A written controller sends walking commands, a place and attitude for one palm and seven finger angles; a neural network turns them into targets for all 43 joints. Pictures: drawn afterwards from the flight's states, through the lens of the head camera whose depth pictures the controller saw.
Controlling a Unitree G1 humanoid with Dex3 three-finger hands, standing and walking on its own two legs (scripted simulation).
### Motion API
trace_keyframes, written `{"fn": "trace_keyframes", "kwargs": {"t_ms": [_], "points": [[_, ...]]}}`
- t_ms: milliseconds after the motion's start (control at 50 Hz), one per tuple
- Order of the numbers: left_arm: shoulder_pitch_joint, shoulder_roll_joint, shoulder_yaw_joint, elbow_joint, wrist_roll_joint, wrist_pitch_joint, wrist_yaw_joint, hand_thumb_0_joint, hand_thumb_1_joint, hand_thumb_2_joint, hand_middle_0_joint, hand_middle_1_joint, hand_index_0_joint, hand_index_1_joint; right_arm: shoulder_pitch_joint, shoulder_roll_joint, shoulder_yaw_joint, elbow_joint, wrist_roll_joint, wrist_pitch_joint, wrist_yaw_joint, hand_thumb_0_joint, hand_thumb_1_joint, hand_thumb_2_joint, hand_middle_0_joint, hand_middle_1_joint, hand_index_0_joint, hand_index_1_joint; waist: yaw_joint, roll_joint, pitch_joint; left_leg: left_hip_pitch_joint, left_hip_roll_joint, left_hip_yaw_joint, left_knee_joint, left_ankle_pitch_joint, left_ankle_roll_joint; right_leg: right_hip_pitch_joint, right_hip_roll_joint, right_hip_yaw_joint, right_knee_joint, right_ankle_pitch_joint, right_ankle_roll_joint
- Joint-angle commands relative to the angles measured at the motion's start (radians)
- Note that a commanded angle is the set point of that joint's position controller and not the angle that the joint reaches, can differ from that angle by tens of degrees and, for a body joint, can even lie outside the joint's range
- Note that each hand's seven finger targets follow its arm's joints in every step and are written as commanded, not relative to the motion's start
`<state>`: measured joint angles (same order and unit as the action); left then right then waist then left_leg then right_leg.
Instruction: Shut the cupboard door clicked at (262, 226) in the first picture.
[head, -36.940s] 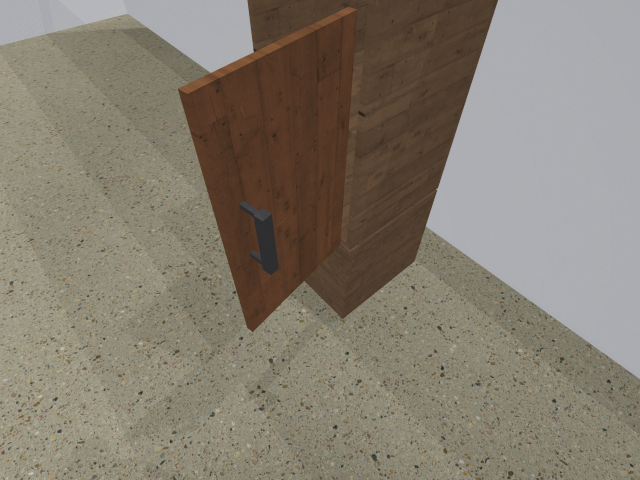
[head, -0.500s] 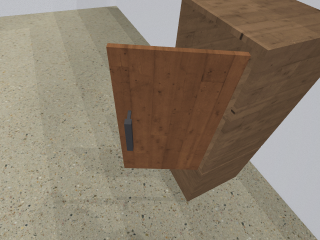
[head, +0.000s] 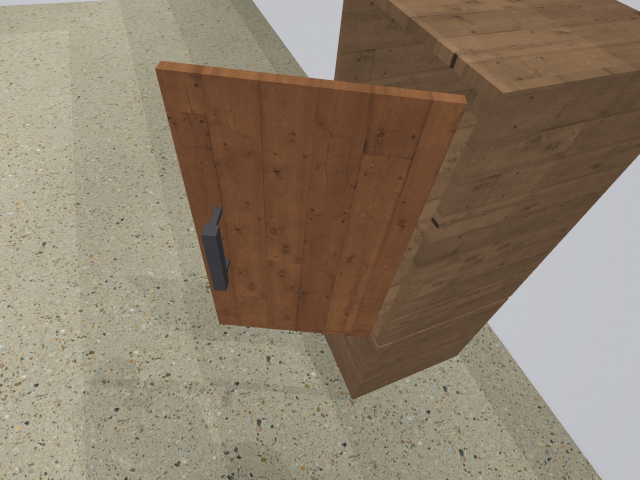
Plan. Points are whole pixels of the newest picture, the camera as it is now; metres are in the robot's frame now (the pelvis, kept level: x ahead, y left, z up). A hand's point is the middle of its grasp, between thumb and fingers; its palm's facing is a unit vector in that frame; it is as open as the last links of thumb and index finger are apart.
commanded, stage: come to a stop and stand still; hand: left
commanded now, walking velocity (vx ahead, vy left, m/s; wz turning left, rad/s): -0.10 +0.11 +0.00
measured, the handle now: (219, 250) +0.44 +0.18 -0.03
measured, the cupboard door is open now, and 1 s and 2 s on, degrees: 64 64 64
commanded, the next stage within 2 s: look again from close up in 0.84 s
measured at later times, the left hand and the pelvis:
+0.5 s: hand out of the picture -0.02 +0.25 -0.17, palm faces +0.00 -0.97 -0.23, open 7.4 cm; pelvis -0.05 +0.06 +0.00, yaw -1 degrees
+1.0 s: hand out of the picture -0.11 +0.24 -0.17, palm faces +0.02 -0.99 -0.14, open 7.4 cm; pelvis -0.06 +0.09 +0.01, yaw +0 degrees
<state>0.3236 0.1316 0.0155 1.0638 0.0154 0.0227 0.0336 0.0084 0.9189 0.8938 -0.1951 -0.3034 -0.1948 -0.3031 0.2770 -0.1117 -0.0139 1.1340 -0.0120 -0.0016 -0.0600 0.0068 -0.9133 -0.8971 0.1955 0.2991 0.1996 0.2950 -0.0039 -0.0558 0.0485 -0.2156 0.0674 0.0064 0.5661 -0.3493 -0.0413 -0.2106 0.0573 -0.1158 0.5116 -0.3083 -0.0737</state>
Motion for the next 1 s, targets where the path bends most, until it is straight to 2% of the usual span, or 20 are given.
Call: {"fn": "trace_keyframes", "kwargs": {"t_ms": [0, 40, 80, 200, 220, 240, 260, 280, 320, 340, 360, 380, 420, 500, 540, 600, 740, 880, 940, 980], "points": [[0.124, 0.119, 0.02, 0.003, -0.009, -0.046, 0.018, 0.0, 0.9, 0.9, -0.2, -0.3, -0.2, -0.3, 0.069, -0.053, -0.003, -0.027, 0.015, -0.007, -0.006, 0.0, -0.9, -0.9, 0.2, 0.3, 0.2, 0.3, 0.012, 0.026, -0.065, -0.027, 0.006, 0.031, -0.07, 0.184, 0.038, 0.174, -0.218, 0.2, -0.133, 0.767, 0.105], [0.107, 0.118, 0.016, -0.001, -0.008, -0.048, 0.023, 0.0, 0.9, 0.9, -0.2, -0.3, -0.2, -0.3, 0.067, -0.05, -0.007, -0.032, 0.02, -0.004, -0.003, 0.0, -0.9, -0.9, 0.2, 0.3, 0.2, 0.3, 0.009, 0.005, -0.024, -0.024, 0.002, 0.031, -0.114, 0.136, 0.037, 0.165, -0.221, 0.206, -0.156, 0.77, 0.112], [0.094, 0.117, 0.013, -0.005, -0.008, -0.046, 0.025, 0.0, 0.9, 0.9, -0.2, -0.3, -0.2, -0.3, 0.067, -0.056, -0.006, -0.034, 0.019, -0.002, -0.001, 0.0, -0.9, -0.9, 0.2, 0.3, 0.2, 0.3, 0.009, 0.014, -0.017, -0.006, 0.005, 0.023, -0.134, 0.169, 0.038, 0.149, -0.216, 0.199, -0.164, 0.704, 0.111], [0.062, 0.101, 0.003, -0.014, -0.004, -0.047, 0.018, 0.0, 0.9, 0.9, -0.2, -0.3, -0.2, -0.3, 0.059, -0.078, -0.003, -0.046, 0.01, -0.007, 0.013, 0.0, -0.9, -0.9, 0.2, 0.3, 0.2, 0.3, 0.012, 0.027, 0.022, 0.037, 0.02, -0.006, -0.205, 0.186, 0.048, 0.054, -0.183, 0.189, -0.231, 0.288, 0.074], [0.11, 0.148, 0.018, 0.014, 0.008, -0.067, 0.057, 0.0, 0.9, 0.9, -0.2, -0.3, -0.2, -0.3, -0.037, -0.141, -0.021, -0.116, 0.012, -0.018, 0.019, 0.0, -0.9, -0.9, 0.2, 0.3, 0.2, 0.3, 0.02, 0.102, 0.031, -0.039, -0.003, 0.066, 0.024, 0.116, 0.01, 0.061, -0.257, 0.263, -0.147, 0.957, 0.148], [0.119, 0.208, 0.027, -0.001, 0.005, -0.074, 0.057, 0.0, 0.9, 0.9, -0.2, -0.3, -0.2, -0.3, -0.005, -0.103, -0.009, -0.156, 0.015, -0.017, 0.02, 0.0, -0.9, -0.9, 0.2, 0.3, 0.2, 0.3, -0.009, 0.078, -0.043, -0.102, -0.038, 0.055, 0.032, 0.053, 0.017, 0.209, -0.318, 0.237, -0.06, 1.334, 0.102], [0.135, 0.193, 0.028, -0.028, 0.003, -0.07, 0.051, 0.0, 0.9, 0.9, -0.2, -0.3, -0.2, -0.3, 0.047, -0.078, -0.012, -0.169, 0.015, -0.023, 0.022, 0.0, -0.9, -0.9, 0.2, 0.3, 0.2, 0.3, -0.01, 0.025, -0.194, -0.07, -0.029, 0.04, 0.0, 0.022, 0.041, 0.273, -0.325, 0.227, 0.007, 1.258, 0.04], [0.097, 0.162, 0.014, -0.04, 0.0, -0.064, 0.044, 0.0, 0.9, 0.9, -0.2, -0.3, -0.2, -0.3, 0.053, -0.085, -0.012, -0.172, 0.016, -0.02, 0.022, 0.0, -0.9, -0.9, 0.2, 0.3, 0.2, 0.3, -0.019, 0.0, -0.234, -0.019, -0.032, 0.027, -0.034, 0.077, 0.039, 0.254, -0.3, 0.191, 0.015, 1.052, -0.013], [0.027, 0.139, 0.007, -0.067, 0.001, -0.056, 0.031, 0.0, 0.9, 0.9, -0.2, -0.3, -0.2, -0.3, 0.051, -0.113, -0.017, -0.168, 0.01, -0.009, 0.027, 0.0, -0.9, -0.9, 0.2, 0.3, 0.2, 0.3, -0.027, -0.063, -0.132, 0.021, -0.002, -0.007, -0.091, 0.118, 0.049, 0.07, -0.251, 0.183, -0.068, 0.453, -0.007], [-0.003, 0.125, 0.001, -0.078, 0.004, -0.046, 0.026, 0.0, 0.9, 0.9, -0.2, -0.3, -0.2, -0.3, 0.049, -0.122, -0.015, -0.166, 0.002, -0.013, 0.031, 0.0, -0.9, -0.9, 0.2, 0.3, 0.2, 0.3, -0.024, 0.02, -0.04, 0.02, 0.016, -0.026, -0.125, 0.156, 0.059, -0.026, -0.211, 0.177, -0.087, 0.242, 0.003], [-0.015, 0.125, -0.001, -0.085, 0.005, -0.035, 0.021, 0.0, 0.9, 0.9, -0.2, -0.3, -0.2, -0.3, 0.027, -0.132, -0.012, -0.172, -0.002, -0.013, 0.033, 0.0, -0.9, -0.9, 0.2, 0.3, 0.2, 0.3, -0.012, 0.103, 0.048, -0.058, 0.038, -0.078, -0.175, 0.124, 0.074, -0.063, -0.175, 0.165, -0.099, 0.06, 0.018], [-0.002, 0.129, -0.002, -0.086, 0.007, -0.03, 0.017, 0.0, 0.9, 0.9, -0.2, -0.3, -0.2, -0.3, 0.011, -0.146, -0.011, -0.185, -0.005, -0.012, 0.037, 0.0, -0.9, -0.9, 0.2, 0.3, 0.2, 0.3, 0.001, 0.129, 0.094, -0.127, 0.048, -0.113, -0.225, 0.027, 0.084, -0.068, -0.151, 0.156, -0.103, -0.029, 0.027], [0.018, 0.128, 0.001, -0.087, 0.012, -0.022, 0.011, 0.0, 0.9, 0.9, -0.2, -0.3, -0.2, -0.3, 0.004, -0.174, -0.019, -0.203, -0.01, -0.01, 0.042, 0.0, -0.9, -0.9, 0.2, 0.3, 0.2, 0.3, 0.011, 0.092, 0.116, -0.217, 0.051, -0.151, -0.301, -0.173, 0.093, -0.043, -0.127, 0.127, -0.071, -0.063, 0.036], [0.044, 0.125, 0.002, -0.095, 0.015, -0.013, 0.004, 0.0, 0.9, 0.9, -0.2, -0.3, -0.2, -0.3, -0.006, -0.199, -0.023, -0.214, -0.012, -0.011, 0.044, 0.0, -0.9, -0.9, 0.2, 0.3, 0.2, 0.3, 0.025, 0.088, 0.064, -0.248, 0.064, -0.192, -0.359, -0.264, 0.11, 0.006, -0.109, 0.092, -0.01, -0.037, 0.047], [0.049, 0.128, 0.0, -0.099, 0.015, -0.012, 0.002, 0.0, 0.9, 0.9, -0.2, -0.3, -0.2, -0.3, -0.005, -0.199, -0.021, -0.211, -0.01, -0.012, 0.044, 0.0, -0.9, -0.9, 0.2, 0.3, 0.2, 0.3, 0.028, 0.11, 0.055, -0.233, 0.065, -0.201, -0.37, -0.253, 0.116, 0.003, -0.107, 0.089, -0.003, -0.02, 0.046], [0.055, 0.127, -0.002, -0.095, 0.014, -0.017, 0.001, 0.0, 0.9, 0.9, -0.2, -0.3, -0.2, -0.3, 0.002, -0.201, -0.018, -0.199, -0.009, -0.012, 0.045, 0.0, -0.9, -0.9, 0.2, 0.3, 0.2, 0.3, 0.025, 0.065, 0.052, -0.223, 0.06, -0.194, -0.355, -0.241, 0.114, 0.001, -0.116, 0.113, -0.031, -0.016, 0.044], [0.071, 0.125, -0.01, -0.069, 0.011, -0.027, 0.001, 0.0, 0.9, 0.9, -0.2, -0.3, -0.2, -0.3, 0.033, -0.19, -0.012, -0.156, -0.004, -0.017, 0.043, 0.0, -0.9, -0.9, 0.2, 0.3, 0.2, 0.3, 0.013, 0.089, 0.053, -0.162, 0.054, -0.199, -0.366, -0.201, 0.108, -0.034, -0.12, 0.145, -0.061, 0.003, 0.038], [0.104, 0.108, -0.02, -0.027, 0.01, -0.038, 0.004, 0.0, 0.9, 0.9, -0.2, -0.3, -0.2, -0.3, 0.042, -0.174, -0.007, -0.12, 0.001, -0.02, 0.043, 0.0, -0.9, -0.9, 0.2, 0.3, 0.2, 0.3, 0.008, 0.073, 0.052, -0.131, 0.036, -0.179, -0.348, -0.167, 0.101, -0.049, -0.135, 0.182, -0.1, 0.004, 0.039], [0.114, 0.098, -0.022, -0.012, 0.009, -0.043, 0.005, 0.0, 0.9, 0.9, -0.2, -0.3, -0.2, -0.3, 0.052, -0.164, -0.005, -0.106, 0.003, -0.022, 0.041, 0.0, -0.9, -0.9, 0.2, 0.3, 0.2, 0.3, 0.004, 0.035, 0.043, -0.099, 0.034, -0.168, -0.331, -0.108, 0.1, -0.054, -0.141, 0.186, -0.112, 0.034, 0.038], [0.116, 0.091, -0.025, -0.005, 0.008, -0.045, 0.007, 0.0, 0.9, 0.9, -0.2, -0.3, -0.2, -0.3, 0.054, -0.159, -0.002, -0.095, 0.005, -0.027, 0.04, 0.0, -0.9, -0.9, 0.2, 0.3, 0.2, 0.3, 0.004, 0.052, 0.037, -0.088, 0.033, -0.162, -0.328, -0.076, 0.097, -0.046, -0.146, 0.189, -0.113, 0.062, 0.04]]}}
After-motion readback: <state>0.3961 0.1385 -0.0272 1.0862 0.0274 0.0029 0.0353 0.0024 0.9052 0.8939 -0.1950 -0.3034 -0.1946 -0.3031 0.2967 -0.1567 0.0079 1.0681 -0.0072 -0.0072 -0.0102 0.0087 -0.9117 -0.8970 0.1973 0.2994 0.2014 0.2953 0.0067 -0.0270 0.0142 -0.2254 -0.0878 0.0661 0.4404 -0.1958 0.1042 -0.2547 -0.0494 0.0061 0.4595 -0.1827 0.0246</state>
